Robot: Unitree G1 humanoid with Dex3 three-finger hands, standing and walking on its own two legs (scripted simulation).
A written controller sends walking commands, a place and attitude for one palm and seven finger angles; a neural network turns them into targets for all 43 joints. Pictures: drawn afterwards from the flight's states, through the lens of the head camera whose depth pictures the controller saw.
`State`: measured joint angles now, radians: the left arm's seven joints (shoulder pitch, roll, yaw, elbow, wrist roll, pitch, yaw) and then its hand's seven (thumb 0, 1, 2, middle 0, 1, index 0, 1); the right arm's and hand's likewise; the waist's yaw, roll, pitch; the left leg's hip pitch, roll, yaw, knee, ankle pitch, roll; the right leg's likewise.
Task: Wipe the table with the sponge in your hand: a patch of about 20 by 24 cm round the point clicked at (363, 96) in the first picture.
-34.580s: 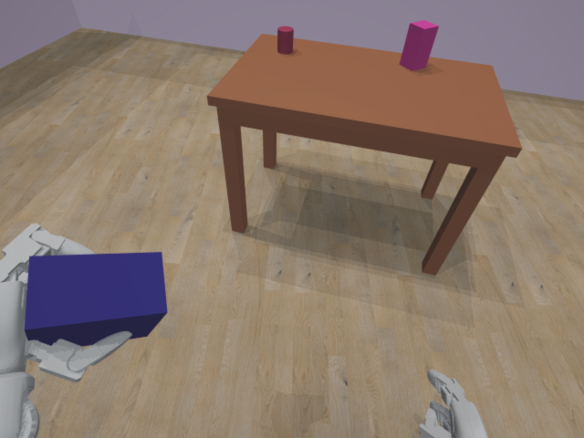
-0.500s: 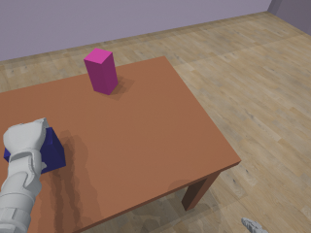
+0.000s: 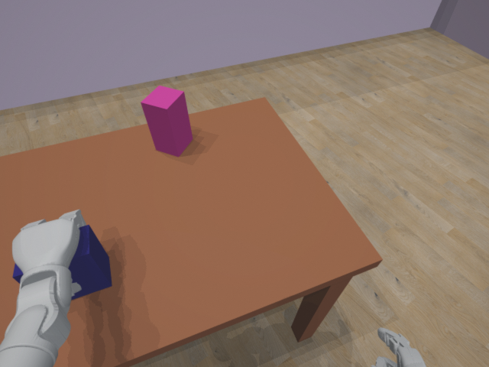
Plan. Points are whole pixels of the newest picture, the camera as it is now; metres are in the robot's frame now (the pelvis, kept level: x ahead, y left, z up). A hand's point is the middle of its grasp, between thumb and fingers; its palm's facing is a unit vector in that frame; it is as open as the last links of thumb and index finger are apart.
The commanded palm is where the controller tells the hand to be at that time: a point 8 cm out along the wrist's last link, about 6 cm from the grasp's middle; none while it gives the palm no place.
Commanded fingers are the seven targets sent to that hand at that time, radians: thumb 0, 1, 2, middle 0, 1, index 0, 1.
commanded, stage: wipe back along the first lane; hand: left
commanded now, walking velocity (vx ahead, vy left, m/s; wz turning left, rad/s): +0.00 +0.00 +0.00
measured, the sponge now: (72, 271) +0.27 +0.35 -0.04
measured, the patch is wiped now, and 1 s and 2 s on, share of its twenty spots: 0.85 0.90 0.90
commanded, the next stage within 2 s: lift the sponge slowly off the table in 0.54 s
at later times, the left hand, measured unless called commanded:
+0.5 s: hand (63, 286) +0.23 +0.32 +0.01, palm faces -0.06 -0.04 -1.00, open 10.6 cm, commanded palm +0.18 +0.30 +0.03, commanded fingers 0.00 0.10 1.30 -1.20 -1.60 -1.20 -1.60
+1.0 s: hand (60, 299) +0.20 +0.31 +0.01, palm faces -0.08 -0.07 -0.99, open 10.6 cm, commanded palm +0.17 +0.30 +0.06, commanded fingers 0.00 0.10 1.30 -1.20 -1.60 -1.20 -1.60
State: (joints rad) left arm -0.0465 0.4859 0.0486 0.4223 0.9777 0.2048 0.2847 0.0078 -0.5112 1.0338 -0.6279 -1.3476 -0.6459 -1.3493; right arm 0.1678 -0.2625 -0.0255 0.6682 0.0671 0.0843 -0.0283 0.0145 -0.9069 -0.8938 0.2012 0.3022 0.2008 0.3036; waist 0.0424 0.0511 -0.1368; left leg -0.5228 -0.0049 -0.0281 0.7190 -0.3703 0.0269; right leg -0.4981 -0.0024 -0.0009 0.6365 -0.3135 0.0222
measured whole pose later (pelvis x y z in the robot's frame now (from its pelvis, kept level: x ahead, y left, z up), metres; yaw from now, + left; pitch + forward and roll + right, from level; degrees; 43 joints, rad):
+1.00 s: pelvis +0.00 -0.01 +0.01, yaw +0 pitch +5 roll -1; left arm 0.22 0.43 0.03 0.17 0.96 0.20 0.25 0.00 -0.51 1.03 -0.63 -1.34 -0.65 -1.35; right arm 0.11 -0.24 -0.02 0.68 0.04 0.03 -0.05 0.02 -0.91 -0.89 0.20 0.30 0.20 0.30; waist 0.09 0.06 -0.09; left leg -0.39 0.00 -0.02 0.65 -0.35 0.02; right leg -0.38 0.00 0.00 0.58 -0.30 0.02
